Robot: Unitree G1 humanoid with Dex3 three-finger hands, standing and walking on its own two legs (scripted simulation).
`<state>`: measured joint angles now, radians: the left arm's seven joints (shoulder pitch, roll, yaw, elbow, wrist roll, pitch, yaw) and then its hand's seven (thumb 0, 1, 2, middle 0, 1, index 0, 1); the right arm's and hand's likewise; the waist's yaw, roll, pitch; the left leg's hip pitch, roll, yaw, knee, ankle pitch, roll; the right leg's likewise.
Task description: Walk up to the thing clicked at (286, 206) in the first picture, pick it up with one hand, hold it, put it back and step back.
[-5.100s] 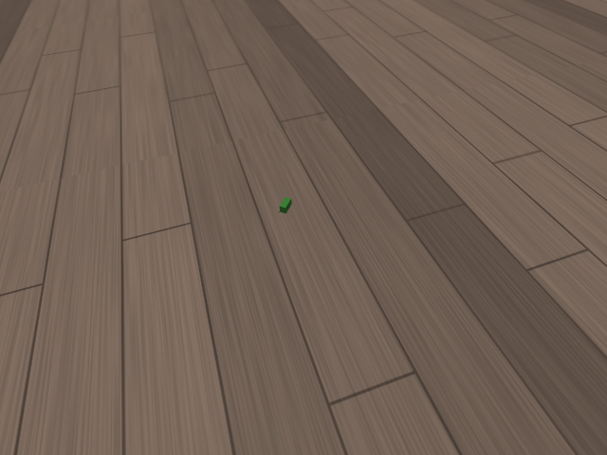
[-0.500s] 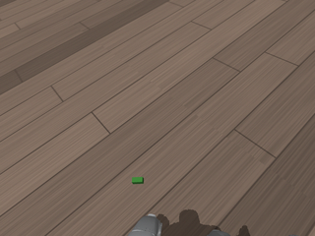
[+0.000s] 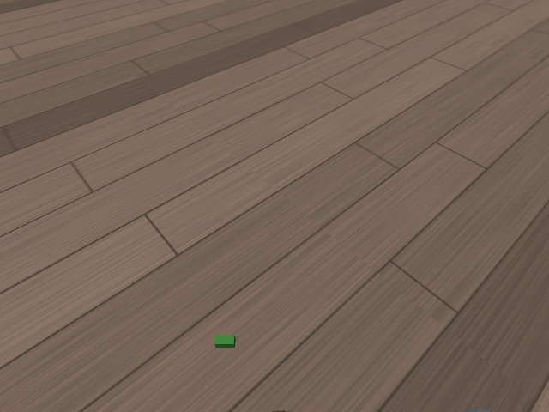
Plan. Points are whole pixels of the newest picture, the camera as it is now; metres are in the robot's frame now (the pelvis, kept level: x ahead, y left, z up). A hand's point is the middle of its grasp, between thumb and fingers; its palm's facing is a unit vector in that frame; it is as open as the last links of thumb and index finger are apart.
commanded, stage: walk up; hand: left
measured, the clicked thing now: (225, 341) +0.49 +0.21 -0.74
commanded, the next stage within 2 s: stand in 1.02 s
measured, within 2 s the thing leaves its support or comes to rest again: neither
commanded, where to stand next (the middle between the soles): +0.09 +0.01 m, yaw -2 degrees
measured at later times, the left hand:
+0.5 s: hand out of the picture +0.10 +0.26 -0.13, palm faces -0.01 -0.93 -0.36, open 7.4 cm
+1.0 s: hand out of the picture +0.09 +0.24 -0.13, palm faces -0.02 -0.94 -0.35, open 7.4 cm
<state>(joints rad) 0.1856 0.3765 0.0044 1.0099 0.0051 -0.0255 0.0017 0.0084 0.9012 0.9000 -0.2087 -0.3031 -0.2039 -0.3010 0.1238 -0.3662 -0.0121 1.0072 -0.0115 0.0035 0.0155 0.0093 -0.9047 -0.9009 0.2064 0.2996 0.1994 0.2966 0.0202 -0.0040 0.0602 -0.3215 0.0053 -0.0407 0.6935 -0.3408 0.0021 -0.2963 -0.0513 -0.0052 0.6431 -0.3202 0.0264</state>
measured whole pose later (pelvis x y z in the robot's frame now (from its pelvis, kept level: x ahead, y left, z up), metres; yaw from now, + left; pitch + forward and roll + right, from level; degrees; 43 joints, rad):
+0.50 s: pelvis +0.01 +0.00 +0.02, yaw +0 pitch -3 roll +0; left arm 0.06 0.36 0.00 1.14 0.00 -0.03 0.00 0.01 0.90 0.90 -0.21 -0.30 -0.20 -0.30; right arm 0.04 -0.36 -0.01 1.14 0.00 0.00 0.02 0.01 -0.91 -0.90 0.21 0.30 0.20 0.30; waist 0.01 0.01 0.06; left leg -0.17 0.00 -0.03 0.43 -0.21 -0.01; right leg -0.15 -0.06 0.00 0.40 -0.20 0.06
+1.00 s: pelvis +0.02 -0.01 +0.03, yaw +0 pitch -2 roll +0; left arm 0.09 0.34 0.01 1.17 0.01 -0.01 -0.01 0.01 0.90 0.90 -0.21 -0.30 -0.20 -0.30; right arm 0.09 -0.35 -0.01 1.16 -0.01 0.00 0.01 0.01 -0.91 -0.90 0.20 0.30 0.20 0.30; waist 0.00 0.01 0.06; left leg -0.14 0.01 -0.03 0.36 -0.19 -0.01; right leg -0.13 -0.06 0.00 0.34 -0.18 0.05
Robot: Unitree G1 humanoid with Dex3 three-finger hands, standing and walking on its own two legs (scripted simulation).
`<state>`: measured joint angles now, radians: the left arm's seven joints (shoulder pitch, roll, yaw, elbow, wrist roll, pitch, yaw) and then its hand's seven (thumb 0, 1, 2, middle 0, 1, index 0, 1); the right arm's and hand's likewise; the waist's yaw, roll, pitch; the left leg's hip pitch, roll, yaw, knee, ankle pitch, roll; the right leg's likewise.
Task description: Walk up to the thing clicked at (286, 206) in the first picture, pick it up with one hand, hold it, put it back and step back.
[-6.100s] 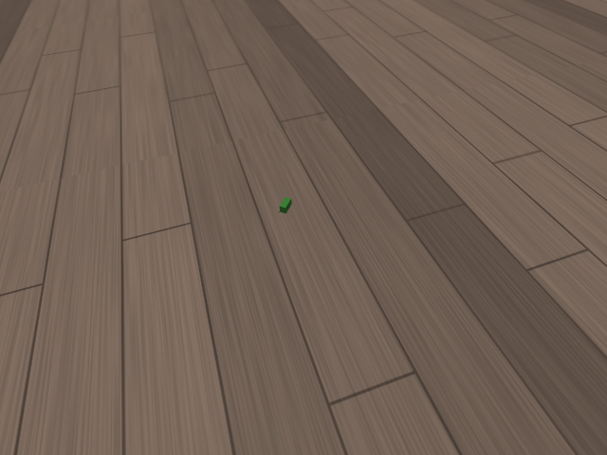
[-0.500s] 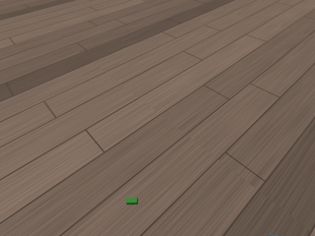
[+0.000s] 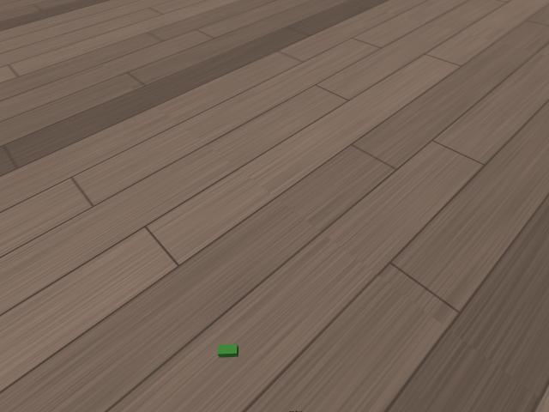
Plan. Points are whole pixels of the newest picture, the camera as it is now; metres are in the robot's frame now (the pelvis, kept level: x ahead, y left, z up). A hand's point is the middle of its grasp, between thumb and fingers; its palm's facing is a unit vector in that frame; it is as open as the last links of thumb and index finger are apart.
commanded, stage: walk up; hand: left
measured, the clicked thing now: (228, 350) +0.47 +0.23 -0.76
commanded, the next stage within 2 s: stand in 0.02 s
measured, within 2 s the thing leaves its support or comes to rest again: neither
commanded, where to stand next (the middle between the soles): +0.07 +0.02 m, yaw -2 degrees
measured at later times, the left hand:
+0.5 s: hand out of the picture +0.08 +0.25 -0.16, palm faces -0.01 -0.94 -0.33, open 7.4 cm
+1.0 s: hand out of the picture +0.07 +0.25 -0.16, palm faces -0.01 -0.94 -0.34, open 7.4 cm
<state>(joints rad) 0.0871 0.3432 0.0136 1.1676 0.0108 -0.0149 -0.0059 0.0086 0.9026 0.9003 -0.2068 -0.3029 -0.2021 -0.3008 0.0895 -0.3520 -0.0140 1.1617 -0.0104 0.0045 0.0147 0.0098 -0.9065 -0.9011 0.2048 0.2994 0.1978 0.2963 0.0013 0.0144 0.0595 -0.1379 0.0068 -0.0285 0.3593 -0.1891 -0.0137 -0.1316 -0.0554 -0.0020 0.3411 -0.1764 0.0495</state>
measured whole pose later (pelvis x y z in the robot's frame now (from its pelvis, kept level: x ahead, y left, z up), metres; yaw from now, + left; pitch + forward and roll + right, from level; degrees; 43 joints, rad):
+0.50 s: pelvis +0.00 -0.01 +0.00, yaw +0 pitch -2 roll +0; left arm 0.09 0.35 0.01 1.13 0.01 -0.01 -0.01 0.01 0.90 0.90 -0.21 -0.30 -0.20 -0.30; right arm 0.07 -0.35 0.00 1.13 -0.01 -0.01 0.01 0.01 -0.91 -0.90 0.20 0.30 0.20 0.30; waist 0.00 0.00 0.06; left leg -0.13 0.02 -0.03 0.34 -0.18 -0.02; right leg -0.12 -0.04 0.00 0.32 -0.17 0.04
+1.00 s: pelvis +0.00 -0.01 +0.00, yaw +0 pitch -2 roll +0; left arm 0.11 0.35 0.01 1.13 0.01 -0.01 -0.01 0.01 0.90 0.90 -0.21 -0.30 -0.20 -0.30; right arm 0.10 -0.35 0.00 1.14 -0.01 -0.01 0.01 0.01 -0.91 -0.90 0.21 0.30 0.20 0.30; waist 0.00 0.00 0.06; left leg -0.12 0.02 -0.03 0.34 -0.17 -0.03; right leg -0.12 -0.04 -0.01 0.33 -0.17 0.04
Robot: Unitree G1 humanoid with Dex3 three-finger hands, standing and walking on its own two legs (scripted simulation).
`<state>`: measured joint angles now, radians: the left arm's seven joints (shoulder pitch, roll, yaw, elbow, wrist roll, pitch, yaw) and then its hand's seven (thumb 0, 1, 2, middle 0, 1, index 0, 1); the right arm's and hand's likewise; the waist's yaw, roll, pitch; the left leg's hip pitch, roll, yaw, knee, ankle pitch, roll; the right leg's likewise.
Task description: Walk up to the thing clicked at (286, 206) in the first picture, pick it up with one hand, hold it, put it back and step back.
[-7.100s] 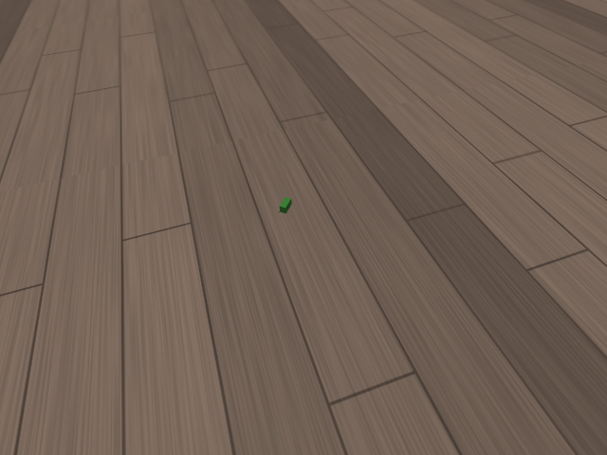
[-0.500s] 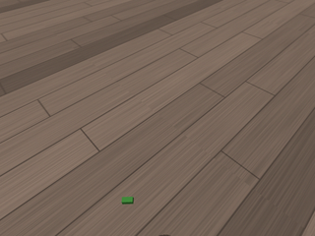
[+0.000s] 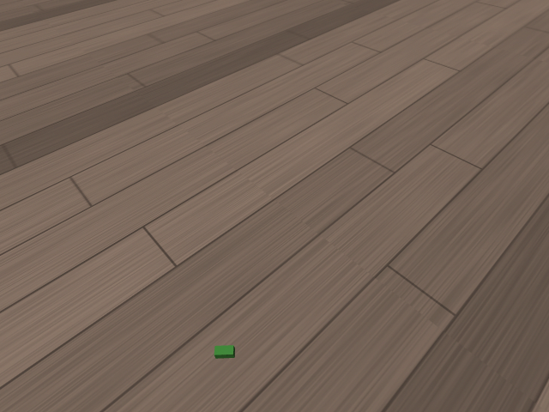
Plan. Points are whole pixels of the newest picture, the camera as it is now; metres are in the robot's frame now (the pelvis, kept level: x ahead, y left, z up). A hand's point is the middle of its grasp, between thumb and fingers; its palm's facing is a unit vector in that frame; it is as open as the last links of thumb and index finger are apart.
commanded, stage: stand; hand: left
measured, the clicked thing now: (224, 351) +0.47 +0.23 -0.76
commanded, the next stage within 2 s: none
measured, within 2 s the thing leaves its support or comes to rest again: neither
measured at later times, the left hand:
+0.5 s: hand out of the picture +0.07 +0.25 -0.16, palm faces -0.02 -0.94 -0.34, open 7.4 cm
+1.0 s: hand out of the picture +0.09 +0.25 -0.16, palm faces -0.01 -0.94 -0.34, open 7.4 cm
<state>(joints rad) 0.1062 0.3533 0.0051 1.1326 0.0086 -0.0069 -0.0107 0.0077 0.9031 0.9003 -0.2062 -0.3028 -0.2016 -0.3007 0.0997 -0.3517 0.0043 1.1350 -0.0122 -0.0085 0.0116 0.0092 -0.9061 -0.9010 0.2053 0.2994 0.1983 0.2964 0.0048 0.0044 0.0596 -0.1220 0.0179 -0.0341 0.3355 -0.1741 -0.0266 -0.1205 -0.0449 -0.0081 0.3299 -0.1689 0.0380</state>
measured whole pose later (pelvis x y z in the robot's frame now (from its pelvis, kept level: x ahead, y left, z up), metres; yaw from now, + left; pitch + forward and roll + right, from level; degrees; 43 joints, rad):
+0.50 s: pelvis +0.01 +0.00 +0.00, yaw +0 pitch -2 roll +0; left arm 0.12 0.35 0.00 1.13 0.01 -0.01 -0.01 0.01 0.90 0.90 -0.21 -0.30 -0.20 -0.30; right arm 0.11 -0.36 0.01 1.13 -0.01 -0.01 0.01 0.01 -0.91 -0.90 0.20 0.30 0.20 0.30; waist 0.01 0.01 0.06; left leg -0.13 0.02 -0.04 0.34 -0.19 -0.03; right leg -0.12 -0.04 -0.01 0.34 -0.18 0.03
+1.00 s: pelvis +0.02 +0.00 +0.00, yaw +0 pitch -2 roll +0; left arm 0.11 0.35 0.01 1.12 0.01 0.00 -0.01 0.01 0.90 0.90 -0.21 -0.30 -0.20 -0.30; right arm 0.10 -0.36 0.01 1.11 -0.01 -0.01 0.00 0.01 -0.91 -0.90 0.21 0.30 0.20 0.30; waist 0.01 0.01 0.06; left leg -0.11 0.02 -0.03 0.33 -0.20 -0.03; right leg -0.11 -0.04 -0.01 0.33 -0.19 0.04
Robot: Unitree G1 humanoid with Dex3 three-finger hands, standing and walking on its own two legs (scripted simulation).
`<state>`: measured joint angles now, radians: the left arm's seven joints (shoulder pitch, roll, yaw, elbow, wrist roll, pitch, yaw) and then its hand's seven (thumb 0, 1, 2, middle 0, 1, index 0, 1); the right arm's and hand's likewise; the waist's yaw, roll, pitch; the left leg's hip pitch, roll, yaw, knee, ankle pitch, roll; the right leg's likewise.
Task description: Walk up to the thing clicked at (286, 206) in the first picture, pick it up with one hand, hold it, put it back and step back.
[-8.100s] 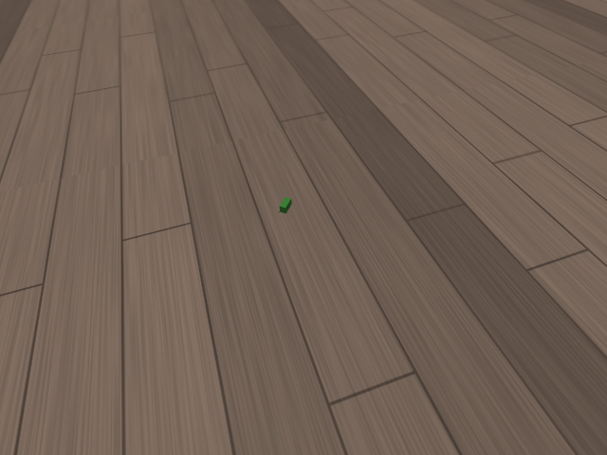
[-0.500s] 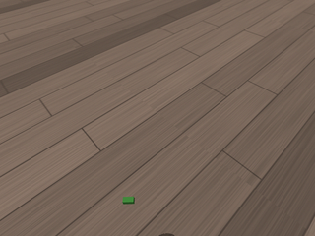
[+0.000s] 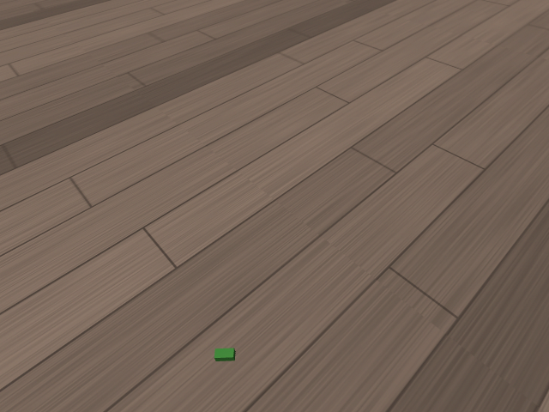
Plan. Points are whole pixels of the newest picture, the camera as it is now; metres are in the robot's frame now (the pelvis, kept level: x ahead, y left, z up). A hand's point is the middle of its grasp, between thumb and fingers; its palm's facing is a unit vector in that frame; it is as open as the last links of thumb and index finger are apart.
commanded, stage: stand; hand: left
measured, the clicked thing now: (225, 354) +0.46 +0.24 -0.76
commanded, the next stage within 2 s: none
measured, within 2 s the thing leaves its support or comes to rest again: neither
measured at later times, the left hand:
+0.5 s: hand out of the picture +0.06 +0.25 -0.16, palm faces -0.02 -0.94 -0.34, open 7.4 cm
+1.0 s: hand out of the picture +0.06 +0.26 -0.16, palm faces -0.03 -0.94 -0.34, open 7.4 cm
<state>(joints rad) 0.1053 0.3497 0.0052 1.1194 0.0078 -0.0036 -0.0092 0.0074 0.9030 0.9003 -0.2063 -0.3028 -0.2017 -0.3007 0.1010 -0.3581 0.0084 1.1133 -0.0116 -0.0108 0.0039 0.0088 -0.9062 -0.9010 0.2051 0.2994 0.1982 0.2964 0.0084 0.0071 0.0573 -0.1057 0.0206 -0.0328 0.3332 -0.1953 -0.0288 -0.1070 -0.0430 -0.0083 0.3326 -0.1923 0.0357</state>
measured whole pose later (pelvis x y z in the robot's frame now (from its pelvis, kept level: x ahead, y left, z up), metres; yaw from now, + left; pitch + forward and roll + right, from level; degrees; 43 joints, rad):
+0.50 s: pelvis -0.01 +0.00 +0.00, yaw +0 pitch -2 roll +0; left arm 0.13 0.35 0.01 1.12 0.01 0.00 -0.01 0.01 0.90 0.90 -0.21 -0.30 -0.20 -0.30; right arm 0.12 -0.36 0.01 1.11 -0.01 -0.01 0.01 0.01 -0.91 -0.90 0.21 0.30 0.20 0.30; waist 0.01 0.01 0.06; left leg -0.10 0.02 -0.03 0.34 -0.19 -0.03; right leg -0.11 -0.04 0.00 0.34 -0.19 0.03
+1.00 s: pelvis -0.01 +0.00 +0.00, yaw +0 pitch -2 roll +0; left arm 0.13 0.35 0.00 1.12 0.01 -0.01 -0.01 0.01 0.90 0.90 -0.21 -0.30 -0.20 -0.30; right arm 0.13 -0.36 0.00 1.12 -0.01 -0.01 0.01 0.01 -0.91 -0.90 0.21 0.30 0.20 0.30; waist 0.00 0.00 0.06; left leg -0.12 0.02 -0.03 0.34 -0.19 -0.03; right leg -0.12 -0.04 0.00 0.34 -0.18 0.04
